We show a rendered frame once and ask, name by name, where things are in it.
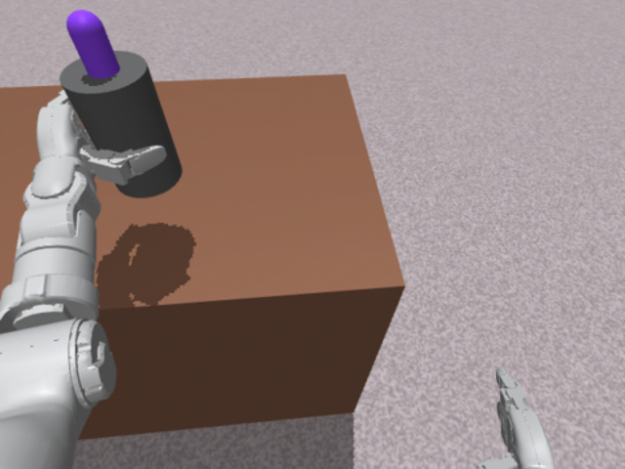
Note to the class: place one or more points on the right robot hand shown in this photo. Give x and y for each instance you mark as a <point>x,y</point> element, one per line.
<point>521,430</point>

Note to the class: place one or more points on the left robot arm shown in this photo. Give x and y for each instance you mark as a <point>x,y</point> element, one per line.
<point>55,363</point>

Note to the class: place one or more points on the bottle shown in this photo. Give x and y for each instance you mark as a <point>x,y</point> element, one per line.
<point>114,96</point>

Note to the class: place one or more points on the left robot hand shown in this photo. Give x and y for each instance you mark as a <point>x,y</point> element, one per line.
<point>60,132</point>

